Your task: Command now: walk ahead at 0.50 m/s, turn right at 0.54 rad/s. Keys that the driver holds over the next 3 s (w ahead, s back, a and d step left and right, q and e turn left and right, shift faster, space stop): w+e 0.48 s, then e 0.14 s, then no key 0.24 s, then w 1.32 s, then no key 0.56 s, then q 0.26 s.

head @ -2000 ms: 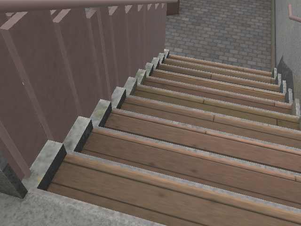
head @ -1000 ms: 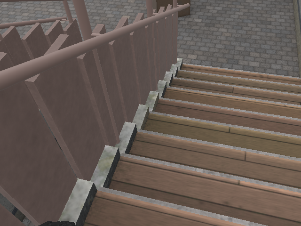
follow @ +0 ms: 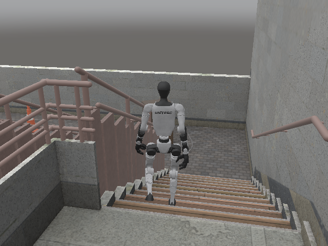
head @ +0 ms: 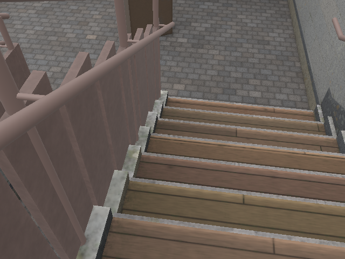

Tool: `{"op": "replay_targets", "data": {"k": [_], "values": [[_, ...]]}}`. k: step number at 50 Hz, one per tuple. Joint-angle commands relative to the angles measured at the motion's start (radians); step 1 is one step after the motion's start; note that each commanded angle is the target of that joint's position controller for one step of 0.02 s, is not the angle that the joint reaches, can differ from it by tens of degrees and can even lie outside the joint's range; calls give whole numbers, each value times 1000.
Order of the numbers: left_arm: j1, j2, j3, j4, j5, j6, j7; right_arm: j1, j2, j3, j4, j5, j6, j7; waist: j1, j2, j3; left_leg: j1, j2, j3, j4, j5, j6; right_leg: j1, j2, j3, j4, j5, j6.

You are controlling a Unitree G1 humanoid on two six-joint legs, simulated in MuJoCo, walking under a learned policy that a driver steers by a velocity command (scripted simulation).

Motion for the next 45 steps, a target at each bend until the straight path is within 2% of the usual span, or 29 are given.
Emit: {"op": "replay_targets", "data": {"k": [1,2,3,6,8,10,11,12,13,15,17,18,19,21,23,24,25,26,29,30,34,36,37,39,40,41,42,43,45], "values": [[586,214,53,134,-21,-19,-3,-428,-139,-36,-326,57,-79,1,297,-29,-44,-1026,-68,-99,255,77,-10,829,-361,498,85,413,-324],[413,37,-7,100,-14,-34,2,-434,-94,-15,-335,43,-79,-28,195,58,29,-971,38,-230,-30,335,30,572,-374,512,48,203,-266],[247,-36,-44,46,0,-30,-4,-381,-79,-7,-294,22,-68,-51,98,107,114,-790,108,-267,-289,502,61,228,-352,461,-3,195,-276],[73,67,-45,-24,-52,-16,-9,-220,-3,24,-223,-9,-5,-60,-28,14,67,-315,72,-141,-508,667,45,-415,-216,385,-57,166,-333],[22,58,-69,-87,-14,-41,9,-114,-39,22,-223,-18,-11,-35,-79,52,-19,4,-4,-7,-513,918,44,-677,-59,238,126,235,-242],[267,21,-93,-24,-45,-51,56,-293,-93,19,-258,-45,-19,-35,80,60,3,-212,10,-113,-813,1181,35,-402,-48,290,337,-76,-174],[299,26,-96,-18,-40,-54,67,-371,-114,21,-273,-29,-4,-21,116,113,56,-136,4,-100,-1086,1380,60,-435,0,248,393,-236,-109],[314,125,-81,-26,-35,-46,56,-381,-130,16,-280,-26,-1,-20,95,58,59,-51,-39,-60,-1078,1262,36,-463,-11,331,409,-276,-125],[304,151,-75,-47,-9,-33,46,-410,-133,17,-333,-14,10,-7,98,-2,58,-21,-50,-53,-1107,1131,36,-447,-39,399,432,-265,-149],[344,135,-71,-49,-28,-9,19,-362,-165,2,-313,-3,6,-8,95,30,94,16,-41,-80,-1326,1117,46,-285,-39,509,561,-213,-152],[363,77,-101,-62,-17,-9,-28,-56,-295,-74,-206,14,-36,-13,-45,30,-101,471,33,-53,-1149,1039,178,-373,40,437,977,40,-43],[670,-93,-125,-10,-54,-10,-50,14,-325,-78,-234,-31,-47,-15,75,251,-407,874,240,-236,-839,1726,411,-636,117,280,1423,-501,24],[681,-34,-118,-55,-89,-10,-54,82,-353,-85,-252,-78,-22,9,0,208,-398,967,387,-532,-918,1765,501,-920,173,280,1704,-558,70],[309,14,-106,-176,-68,6,-24,-46,-296,-77,-226,-37,19,20,-15,10,-77,625,368,-586,-1156,689,340,-1206,-32,246,1600,-229,71],[305,8,-108,-153,-71,25,-11,-188,-130,-29,-257,-15,2,15,117,-34,96,-25,343,-399,-1281,688,308,-833,-163,209,1304,-100,65],[398,-48,-123,-106,-51,51,-11,-231,-34,-13,-243,-10,-33,-28,164,0,148,-179,198,-234,-1318,697,237,-729,-198,206,1047,142,51],[360,-60,-132,-115,-18,75,-21,-212,-41,-14,-216,12,-62,-51,141,114,159,-253,183,-215,-1360,648,265,-695,-164,142,1054,149,52],[330,25,-101,-118,-36,71,-23,-211,-34,-10,-228,21,-90,-71,95,64,88,-276,182,-160,-1385,651,304,-610,-158,143,850,292,62],[222,42,-87,-188,-45,66,-44,-238,-216,-47,-233,-23,-91,-78,101,12,-38,-100,232,-39,-1263,1105,298,-556,-157,163,742,350,91],[256,17,-88,-180,-43,72,-41,-245,-206,-45,-223,-32,-90,-84,119,37,-52,-70,258,-32,-1205,1178,282,-547,-161,189,821,387,85],[149,44,-66,-237,-30,66,-11,-219,-170,-48,-224,41,-80,-95,78,122,-2,88,238,-16,-1153,1194,242,-630,-151,151,746,124,71],[100,23,-86,-275,-12,63,4,-160,-204,-75,-243,37,-66,-117,5,87,-9,243,258,-12,-1113,1224,232,-681,-146,95,664,0,113],[15,28,-84,-305,-19,55,-2,-172,-244,-94,-272,64,-67,-129,-29,56,-6,217,212,54,-1115,1135,200,-587,-135,33,466,-119,127],[29,57,-62,-309,-59,40,1,-227,-324,-113,-294,11,-52,-117,10,125,-17,12,206,71,-1089,1029,193,-232,-29,-84,390,-84,128],[156,143,-21,-278,-92,16,8,-266,-310,-114,-315,7,-57,-97,88,42,-67,-84,164,111,-933,1016,152,19,25,-84,250,167,62],[327,316,27,-224,-92,-13,30,-229,-190,-81,-368,18,-66,-74,128,-224,-255,-331,6,194,-577,628,22,427,-158,194,214,809,-181],[590,344,22,-163,-58,-29,6,-305,-161,-66,-415,55,-75,-34,218,-300,-439,-524,-146,59,-376,-17,-9,613,-380,607,34,845,-373],[593,270,21,-111,-70,-53,-13,-458,-147,-64,-450,105,-74,-26,265,-68,-168,-622,-105,-68,-389,-22,9,407,-370,557,35,764,-278],[401,217,19,-121,-100,-12,-14,-402,-168,-67,-396,78,-52,-57,156,-70,-74,-551,-25,-74,-335,92,32,115,-340,419,-38,314,-277]]}}
Next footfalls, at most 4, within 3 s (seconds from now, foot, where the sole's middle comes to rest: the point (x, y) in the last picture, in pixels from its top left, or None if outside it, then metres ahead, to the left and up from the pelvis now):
0.34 left None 0.35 0.12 -0.93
0.80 right None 0.37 -0.17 -0.93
1.18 left None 0.47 0.02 -0.94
1.62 right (229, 258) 0.62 -0.28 -1.09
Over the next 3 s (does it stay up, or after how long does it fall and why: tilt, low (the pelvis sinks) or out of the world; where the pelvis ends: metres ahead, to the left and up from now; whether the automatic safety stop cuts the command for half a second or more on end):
stays up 0.96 -0.32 -0.48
